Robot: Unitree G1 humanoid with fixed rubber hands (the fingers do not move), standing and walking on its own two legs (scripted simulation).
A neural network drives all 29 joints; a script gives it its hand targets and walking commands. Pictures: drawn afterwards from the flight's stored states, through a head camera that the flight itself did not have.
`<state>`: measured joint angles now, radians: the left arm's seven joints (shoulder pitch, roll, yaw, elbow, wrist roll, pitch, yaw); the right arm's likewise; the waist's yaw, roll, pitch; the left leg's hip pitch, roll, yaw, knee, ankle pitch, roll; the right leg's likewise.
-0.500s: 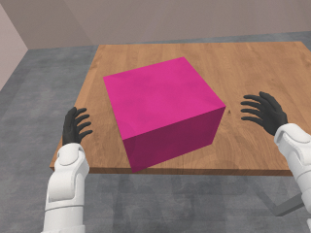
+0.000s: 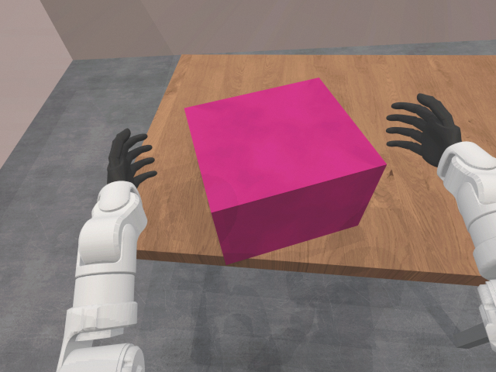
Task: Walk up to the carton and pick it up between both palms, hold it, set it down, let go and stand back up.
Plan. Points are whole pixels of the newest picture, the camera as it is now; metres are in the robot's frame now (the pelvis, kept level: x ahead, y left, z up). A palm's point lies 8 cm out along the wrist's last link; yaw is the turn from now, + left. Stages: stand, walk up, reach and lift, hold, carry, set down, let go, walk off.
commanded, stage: reach and lift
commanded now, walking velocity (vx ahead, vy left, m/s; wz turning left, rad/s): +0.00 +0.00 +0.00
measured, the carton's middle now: (273, 168) +0.47 +0.05 +0.03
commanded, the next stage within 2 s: none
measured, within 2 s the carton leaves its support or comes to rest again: neither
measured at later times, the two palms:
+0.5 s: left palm (123, 150) +0.39 +0.27 +0.14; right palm (411, 102) +0.52 -0.16 +0.16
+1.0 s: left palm (140, 173) +0.39 +0.27 +0.08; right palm (385, 117) +0.54 -0.14 +0.11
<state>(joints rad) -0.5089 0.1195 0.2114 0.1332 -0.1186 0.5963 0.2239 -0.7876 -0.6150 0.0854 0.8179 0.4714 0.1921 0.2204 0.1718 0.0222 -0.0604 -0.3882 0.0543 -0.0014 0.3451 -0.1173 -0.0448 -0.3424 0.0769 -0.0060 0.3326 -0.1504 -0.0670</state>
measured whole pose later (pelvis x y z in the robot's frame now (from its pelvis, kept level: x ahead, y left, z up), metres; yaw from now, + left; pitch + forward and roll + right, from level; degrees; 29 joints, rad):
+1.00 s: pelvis +0.00 +0.01 -0.01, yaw +1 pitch +23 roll -2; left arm -0.81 0.09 0.19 0.72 -0.12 0.21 0.21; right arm -1.15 -0.57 0.09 1.25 0.36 0.00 0.20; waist 0.27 0.03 -0.20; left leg -0.72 0.05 -0.03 0.42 -0.11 -0.04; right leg -0.64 0.08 -0.02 0.36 -0.13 -0.06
